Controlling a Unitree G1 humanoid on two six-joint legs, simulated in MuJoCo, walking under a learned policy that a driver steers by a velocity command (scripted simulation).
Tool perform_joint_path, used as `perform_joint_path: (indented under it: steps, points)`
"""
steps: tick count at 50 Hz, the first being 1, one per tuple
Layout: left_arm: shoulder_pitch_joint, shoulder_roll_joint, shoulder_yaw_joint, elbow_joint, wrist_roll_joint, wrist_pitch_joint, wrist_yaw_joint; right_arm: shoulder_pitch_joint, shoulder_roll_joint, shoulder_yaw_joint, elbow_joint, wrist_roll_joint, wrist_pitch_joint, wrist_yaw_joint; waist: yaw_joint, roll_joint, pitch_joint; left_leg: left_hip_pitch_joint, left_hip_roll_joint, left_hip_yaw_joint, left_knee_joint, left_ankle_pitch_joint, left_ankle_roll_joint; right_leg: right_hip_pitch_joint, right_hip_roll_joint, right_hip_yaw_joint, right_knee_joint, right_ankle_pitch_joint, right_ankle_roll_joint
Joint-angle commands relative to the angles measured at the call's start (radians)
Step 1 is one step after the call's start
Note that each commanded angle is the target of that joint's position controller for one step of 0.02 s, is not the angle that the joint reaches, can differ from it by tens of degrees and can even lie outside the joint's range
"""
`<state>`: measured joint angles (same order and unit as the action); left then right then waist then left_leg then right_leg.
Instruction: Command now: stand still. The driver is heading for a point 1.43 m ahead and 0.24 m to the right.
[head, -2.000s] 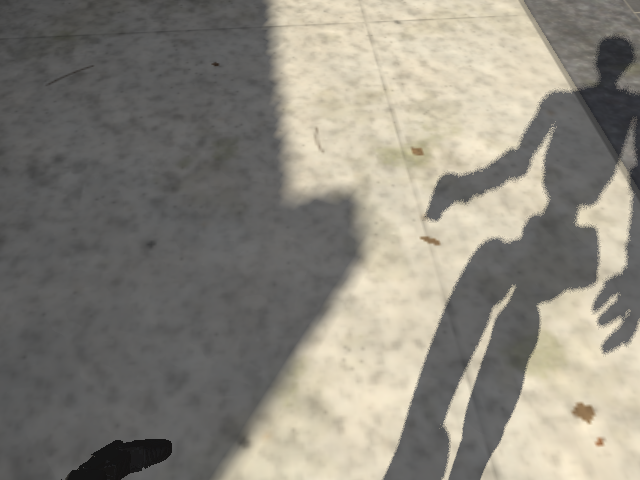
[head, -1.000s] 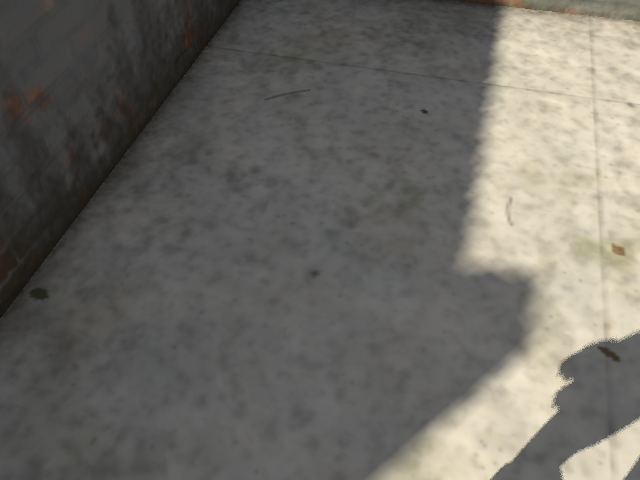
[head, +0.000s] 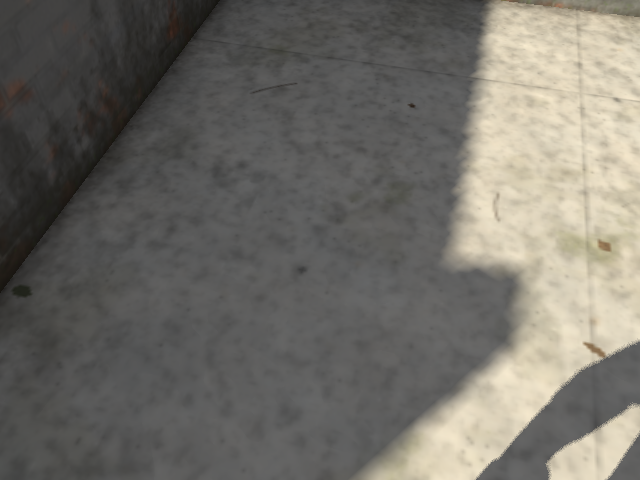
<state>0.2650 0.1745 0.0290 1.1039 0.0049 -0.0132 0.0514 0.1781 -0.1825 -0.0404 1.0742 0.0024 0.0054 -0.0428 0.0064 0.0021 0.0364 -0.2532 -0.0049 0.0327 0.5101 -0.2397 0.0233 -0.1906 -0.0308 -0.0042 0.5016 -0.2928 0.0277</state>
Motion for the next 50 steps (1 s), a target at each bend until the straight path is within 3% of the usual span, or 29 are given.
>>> perform_joint_path:
  steps: [1, 15, 17, 19, 20, 22, 23, 24, 26, 27, 28, 29, 30, 31, 32, 34, 35, 37, 40, 43, 45, 47, 48, 49, 50]
  points:
    - [0.061, 0.088, 0.013, -0.015, 0.000, -0.005, 0.003, 0.018, -0.093, -0.012, -0.024, 0.000, -0.007, -0.003, -0.001, -0.001, -0.001, 0.052, 0.043, -0.048, -0.095, 0.092, 0.031, -0.075, -0.004, -0.004, -0.090, 0.096, -0.025]
    - [0.090, 0.081, 0.008, -0.013, -0.001, -0.004, 0.002, 0.042, -0.090, -0.004, -0.005, 0.001, -0.006, -0.003, -0.003, -0.003, 0.004, 0.050, 0.041, -0.042, -0.093, 0.098, 0.027, -0.076, -0.001, -0.004, -0.092, 0.100, -0.026]
    - [0.117, 0.079, 0.011, -0.002, -0.009, -0.001, 0.005, 0.074, -0.108, -0.011, 0.009, 0.010, -0.002, -0.006, -0.007, 0.013, -0.006, 0.040, 0.024, -0.035, -0.097, -0.226, 0.046, -0.093, 0.035, -0.041, -0.052, -0.145, -0.045]
    - [0.093, 0.085, 0.014, -0.028, -0.014, -0.008, 0.007, 0.091, -0.138, -0.023, 0.003, 0.019, -0.006, -0.007, -0.017, 0.052, 0.069, -0.030, 0.080, -0.119, -0.149, -0.525, 0.091, -0.195, 0.039, -0.045, 0.012, -0.339, -0.075]
    - [0.077, 0.069, 0.011, -0.042, -0.014, -0.020, 0.004, 0.116, -0.151, -0.029, 0.003, 0.022, -0.016, -0.004, -0.028, 0.088, 0.091, -0.022, 0.141, -0.208, -0.191, -0.590, 0.124, -0.251, 0.036, -0.049, 0.070, -0.322, -0.081]
    - [0.058, 0.034, 0.006, -0.061, -0.018, -0.045, -0.012, 0.180, -0.190, -0.045, 0.013, 0.025, -0.037, 0.003, -0.041, 0.174, 0.074, 0.003, 0.288, -0.433, -0.300, -0.646, 0.204, -0.280, 0.036, -0.074, 0.237, -0.182, -0.088]
    - [0.057, 0.042, 0.010, -0.065, -0.020, -0.054, -0.021, 0.165, -0.193, -0.047, 0.005, 0.022, -0.046, 0.003, -0.028, 0.166, 0.075, -0.049, 0.328, -0.492, -0.329, -0.631, 0.225, -0.251, 0.014, -0.048, 0.293, -0.163, -0.105]
    - [0.077, 0.042, 0.013, -0.062, -0.024, -0.061, -0.027, 0.113, -0.189, -0.045, -0.016, 0.020, -0.053, 0.006, 0.003, 0.155, 0.077, -0.100, 0.330, -0.479, -0.332, -0.594, 0.218, -0.208, 0.001, -0.035, 0.291, -0.177, -0.124]
    - [0.198, 0.021, 0.014, -0.021, -0.026, -0.070, -0.030, -0.043, -0.181, -0.042, -0.070, 0.041, -0.054, 0.014, 0.101, 0.135, 0.091, -0.273, 0.222, -0.279, -0.264, -0.483, 0.139, 0.050, 0.018, -0.061, 0.014, -0.143, -0.162]
    - [0.272, 0.052, 0.027, 0.012, -0.014, -0.068, -0.027, -0.074, -0.149, -0.035, -0.084, 0.041, -0.056, 0.017, 0.122, 0.056, 0.087, -0.349, 0.132, -0.157, -0.103, -0.377, 0.091, 0.168, 0.014, -0.019, -0.062, -0.096, -0.155]
    - [0.394, 0.129, 0.048, 0.035, -0.009, -0.069, -0.024, -0.086, -0.079, -0.018, -0.100, 0.029, -0.065, 0.026, 0.140, -0.179, 0.014, -0.454, 0.032, 0.001, 0.272, -0.242, 0.028, 0.299, -0.178, 0.263, -0.201, -0.195, -0.191]
    - [0.453, 0.234, 0.065, 0.027, -0.009, -0.081, -0.038, -0.110, -0.074, -0.016, -0.146, 0.033, -0.086, 0.025, 0.145, -0.350, 0.033, -0.647, -0.029, 0.016, 0.474, -0.304, 0.025, 0.328, -0.365, 0.643, -0.358, -0.342, -0.309]
    - [0.390, 0.179, 0.046, 0.009, 0.004, -0.098, -0.039, -0.134, -0.102, -0.021, -0.149, 0.045, -0.099, 0.028, 0.107, -0.212, 0.094, -0.713, 0.038, -0.072, 0.638, -0.260, 0.043, 0.274, -0.392, 0.693, -0.364, -0.370, -0.326]
    - [0.323, 0.137, 0.032, -0.013, 0.000, -0.109, -0.042, -0.097, -0.104, -0.020, -0.137, 0.049, -0.108, 0.037, 0.065, -0.127, 0.112, -0.765, 0.069, -0.093, 0.703, -0.149, 0.058, 0.279, -0.355, 0.593, -0.349, -0.310, -0.295]
    - [0.269, 0.129, 0.026, -0.030, -0.007, -0.112, -0.050, -0.068, -0.107, -0.021, -0.118, 0.036, -0.112, 0.040, 0.039, -0.086, 0.093, -0.750, 0.092, -0.082, 0.706, -0.068, 0.063, 0.270, -0.305, 0.478, -0.346, -0.197, -0.257]
    - [0.237, 0.088, 0.010, -0.047, -0.007, -0.100, -0.055, -0.071, -0.128, -0.032, -0.112, 0.018, -0.116, 0.047, 0.021, -0.067, 0.077, -0.674, 0.123, -0.068, 0.609, 0.042, 0.052, 0.235, -0.238, 0.294, -0.357, 0.059, -0.203]
    - [0.261, 0.073, 0.005, -0.042, -0.003, -0.093, -0.052, -0.081, -0.113, -0.030, -0.114, 0.018, -0.113, 0.052, 0.026, -0.085, 0.064, -0.638, 0.119, -0.044, 0.566, 0.074, 0.041, 0.227, -0.208, 0.224, -0.356, 0.168, -0.192]
    - [0.291, 0.087, 0.004, -0.043, 0.003, -0.083, -0.041, -0.150, -0.076, -0.017, -0.142, 0.017, -0.107, 0.060, 0.041, -0.088, 0.068, -0.603, 0.106, -0.008, 0.451, 0.132, 0.022, 0.207, -0.175, 0.137, -0.357, 0.301, -0.188]
    - [0.303, 0.138, 0.012, -0.057, -0.001, -0.080, -0.027, -0.299, -0.047, 0.005, -0.204, 0.025, -0.107, 0.069, 0.071, -0.087, 0.092, -0.481, 0.061, 0.037, 0.211, 0.230, 0.010, 0.130, -0.154, 0.079, -0.392, 0.318, -0.187]
    - [0.326, 0.162, 0.024, -0.049, -0.014, -0.082, -0.025, -0.367, -0.075, 0.009, -0.242, 0.035, -0.109, 0.083, 0.071, -0.113, 0.117, -0.423, 0.046, 0.042, 0.102, 0.249, 0.026, 0.162, -0.191, 0.068, -0.405, 0.329, -0.196]
    - [0.314, 0.168, 0.032, -0.046, -0.021, -0.079, -0.026, -0.379, -0.099, 0.006, -0.262, 0.035, -0.113, 0.093, 0.050, -0.117, 0.112, -0.400, 0.041, 0.034, 0.052, 0.225, 0.057, 0.234, -0.219, 0.053, -0.364, 0.438, -0.184]
    - [0.280, 0.192, 0.043, -0.055, -0.017, -0.072, -0.027, -0.293, -0.149, -0.016, -0.253, 0.030, -0.118, 0.094, -0.017, -0.149, 0.027, -0.246, -0.008, 0.061, 0.039, 0.179, 0.093, 0.290, -0.231, 0.028, -0.230, 0.794, -0.160]
    - [0.258, 0.195, 0.045, -0.062, -0.014, -0.065, -0.026, -0.153, -0.185, -0.037, -0.215, 0.032, -0.117, 0.089, -0.089, -0.165, -0.059, -0.070, -0.043, 0.081, 0.038, 0.172, 0.117, 0.278, -0.210, 0.000, -0.077, 0.966, -0.141]
    - [0.230, 0.194, 0.043, -0.077, -0.008, -0.063, -0.029, 0.035, -0.231, -0.063, -0.160, 0.035, -0.111, 0.079, -0.175, -0.164, -0.165, 0.201, -0.020, 0.045, 0.046, 0.188, 0.150, 0.153, -0.172, -0.019, 0.137, 0.959, -0.111]
    - [0.227, 0.149, 0.026, -0.107, 0.012, -0.068, -0.034, 0.223, -0.321, -0.085, -0.124, 0.020, -0.100, 0.064, -0.216, -0.001, -0.321, 0.524, 0.213, -0.245, 0.056, 0.117, 0.213, -0.108, -0.091, -0.049, 0.490, 0.542, -0.082]
